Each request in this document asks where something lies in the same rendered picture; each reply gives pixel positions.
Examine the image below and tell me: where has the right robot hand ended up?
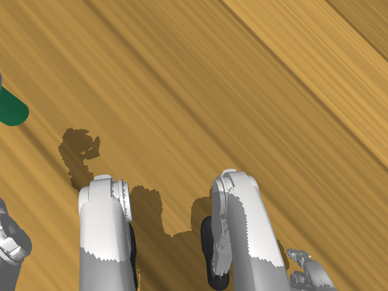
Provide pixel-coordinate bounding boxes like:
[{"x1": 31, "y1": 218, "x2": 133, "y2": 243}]
[{"x1": 286, "y1": 249, "x2": 335, "y2": 291}]

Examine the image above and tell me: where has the left robot arm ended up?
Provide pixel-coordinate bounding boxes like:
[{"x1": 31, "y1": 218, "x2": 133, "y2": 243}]
[{"x1": 0, "y1": 198, "x2": 32, "y2": 291}]

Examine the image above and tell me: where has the right robot foot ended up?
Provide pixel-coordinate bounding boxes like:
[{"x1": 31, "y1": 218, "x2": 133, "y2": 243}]
[{"x1": 201, "y1": 216, "x2": 229, "y2": 291}]

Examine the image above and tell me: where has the can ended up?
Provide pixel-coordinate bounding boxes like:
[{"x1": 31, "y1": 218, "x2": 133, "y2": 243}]
[{"x1": 0, "y1": 86, "x2": 29, "y2": 126}]

